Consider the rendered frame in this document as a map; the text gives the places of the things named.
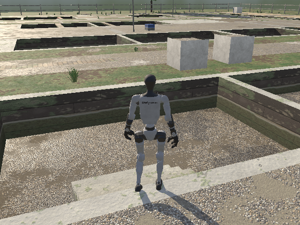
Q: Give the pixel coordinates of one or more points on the robot right upper arm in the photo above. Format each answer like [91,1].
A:
[166,107]

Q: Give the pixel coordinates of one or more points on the right robot forearm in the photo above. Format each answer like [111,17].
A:
[172,127]

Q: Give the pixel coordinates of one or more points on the right robot hand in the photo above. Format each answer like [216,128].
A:
[175,140]

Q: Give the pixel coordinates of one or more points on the robot left upper arm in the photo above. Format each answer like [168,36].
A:
[132,108]

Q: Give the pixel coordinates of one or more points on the left robot shin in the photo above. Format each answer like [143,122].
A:
[139,170]

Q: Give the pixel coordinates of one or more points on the left robot forearm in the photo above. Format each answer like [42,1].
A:
[128,124]

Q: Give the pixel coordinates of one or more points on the humanoid robot torso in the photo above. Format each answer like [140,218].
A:
[149,113]

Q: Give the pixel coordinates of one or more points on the left robot hand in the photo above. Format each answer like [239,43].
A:
[130,132]

